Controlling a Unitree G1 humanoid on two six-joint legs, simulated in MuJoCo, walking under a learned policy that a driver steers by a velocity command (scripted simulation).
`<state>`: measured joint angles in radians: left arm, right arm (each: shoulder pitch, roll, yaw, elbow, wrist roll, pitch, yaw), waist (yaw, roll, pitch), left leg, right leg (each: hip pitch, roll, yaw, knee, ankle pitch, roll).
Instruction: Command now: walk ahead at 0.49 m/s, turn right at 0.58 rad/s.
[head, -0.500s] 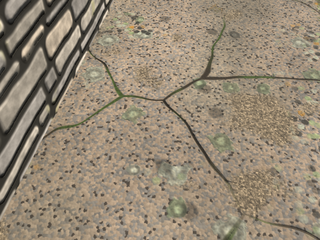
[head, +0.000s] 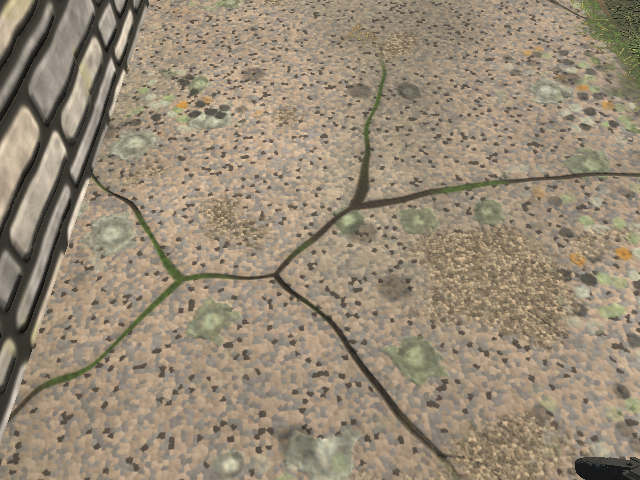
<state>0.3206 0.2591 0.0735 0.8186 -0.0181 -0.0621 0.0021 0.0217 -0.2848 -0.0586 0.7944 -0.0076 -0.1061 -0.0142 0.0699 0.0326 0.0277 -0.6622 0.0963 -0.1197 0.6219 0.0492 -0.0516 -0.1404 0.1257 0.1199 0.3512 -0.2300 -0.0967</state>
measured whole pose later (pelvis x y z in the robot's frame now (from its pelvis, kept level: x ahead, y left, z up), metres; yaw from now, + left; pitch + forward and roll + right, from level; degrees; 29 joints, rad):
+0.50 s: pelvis +0.27 +0.03 +0.00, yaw -18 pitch +2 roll +2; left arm 0.16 0.30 0.08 0.64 -0.02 -0.02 -0.02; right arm 0.31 -0.28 -0.07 0.89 0.00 -0.09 0.01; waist -0.09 -0.04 0.03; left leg -0.01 -0.01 0.17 0.24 -0.25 0.01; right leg -0.71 -0.11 0.05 0.84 -0.04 -0.01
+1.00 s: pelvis +0.52 -0.12 +0.00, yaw -21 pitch +1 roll -2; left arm 0.32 0.25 0.06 0.76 0.02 -0.09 -0.01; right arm 0.17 -0.30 -0.06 0.84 0.02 -0.05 0.02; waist 0.03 0.05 0.02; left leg -0.73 0.11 -0.08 0.86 0.03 -0.02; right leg -0.03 0.07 -0.13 0.23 -0.22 -0.07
